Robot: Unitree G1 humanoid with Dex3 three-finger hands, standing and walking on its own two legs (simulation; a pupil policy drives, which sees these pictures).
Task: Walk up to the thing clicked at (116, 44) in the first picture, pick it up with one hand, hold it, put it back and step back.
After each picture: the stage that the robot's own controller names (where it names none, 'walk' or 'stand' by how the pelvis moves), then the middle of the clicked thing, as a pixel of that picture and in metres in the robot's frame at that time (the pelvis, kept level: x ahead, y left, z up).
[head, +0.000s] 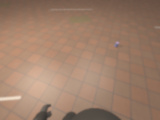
stand; (116, 44) +1.72 -0.61 -0.72
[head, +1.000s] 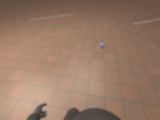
walk; (101, 45) +1.68 -0.14 -0.70
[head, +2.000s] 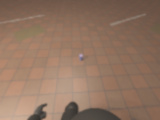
walk; (80, 57) +1.13 +0.22 -0.71
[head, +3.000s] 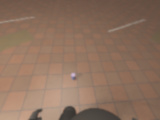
walk; (73, 76) +0.67 +0.21 -0.70
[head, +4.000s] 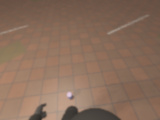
walk; (69, 95) +0.35 +0.25 -0.69
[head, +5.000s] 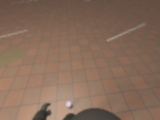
stand; (68, 104) +0.27 +0.23 -0.72
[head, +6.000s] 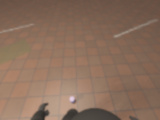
stand; (72, 99) +0.30 +0.20 -0.72
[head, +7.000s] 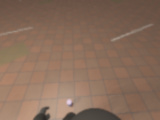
stand; (69, 102) +0.29 +0.22 -0.73
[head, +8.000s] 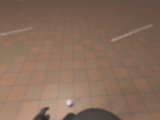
stand; (69, 103) +0.28 +0.23 -0.73
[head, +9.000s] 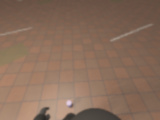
stand; (69, 103) +0.27 +0.23 -0.73
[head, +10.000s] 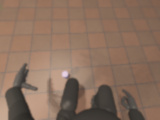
go down; (65, 74) +0.34 +0.24 -0.46
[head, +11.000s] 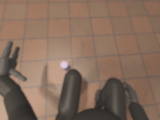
go down; (64, 66) +0.37 +0.26 -0.31
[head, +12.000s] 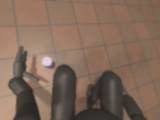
close in; (47, 62) +0.34 +0.29 -0.23
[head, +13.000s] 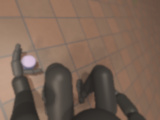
close; (28, 63) +0.34 +0.29 -0.21
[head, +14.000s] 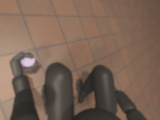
lift; (28, 62) +0.33 +0.30 -0.22
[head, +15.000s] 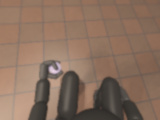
lift; (55, 70) +0.30 +0.25 -0.07
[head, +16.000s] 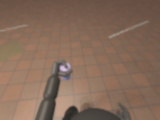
hold; (65, 71) +0.33 +0.18 +0.04
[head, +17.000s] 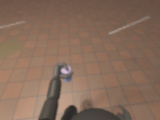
hold; (66, 73) +0.33 +0.18 +0.00
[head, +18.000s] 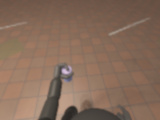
hold; (67, 74) +0.33 +0.17 -0.01
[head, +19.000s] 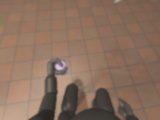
crouch; (61, 68) +0.36 +0.21 -0.07
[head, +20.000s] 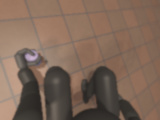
lower; (33, 58) +0.37 +0.30 -0.21
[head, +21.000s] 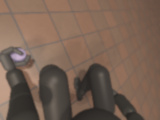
lower; (20, 58) +0.37 +0.32 -0.22
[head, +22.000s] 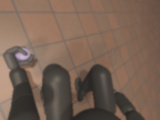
lower; (24, 57) +0.36 +0.31 -0.22
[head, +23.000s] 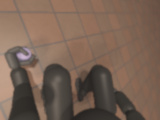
lower; (25, 57) +0.36 +0.31 -0.22
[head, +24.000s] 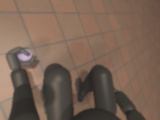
loosen; (26, 58) +0.36 +0.31 -0.22
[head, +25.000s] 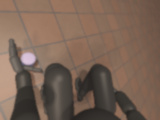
withdraw; (28, 60) +0.35 +0.29 -0.22
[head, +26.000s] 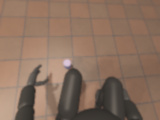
walk; (67, 64) +0.39 +0.23 -0.31
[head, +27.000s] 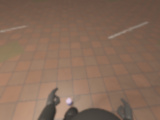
stand; (69, 101) +0.31 +0.20 -0.66
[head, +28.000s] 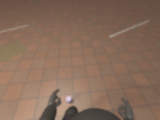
stand; (69, 99) +0.32 +0.22 -0.67
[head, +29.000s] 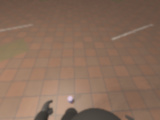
stand; (70, 99) +0.32 +0.20 -0.70
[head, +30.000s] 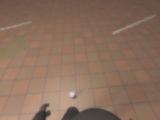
walk; (72, 95) +0.34 +0.20 -0.71
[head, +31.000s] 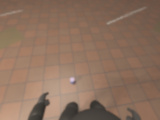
walk; (72, 80) +0.48 +0.20 -0.71
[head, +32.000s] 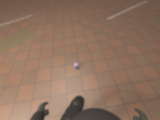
walk; (76, 66) +0.78 +0.30 -0.70
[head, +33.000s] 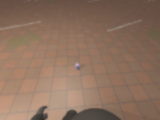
stand; (77, 66) +0.97 +0.23 -0.71
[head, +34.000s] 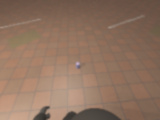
stand; (77, 65) +0.95 +0.23 -0.72
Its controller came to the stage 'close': yes
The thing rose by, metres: 0.71
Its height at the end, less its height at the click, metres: +0.00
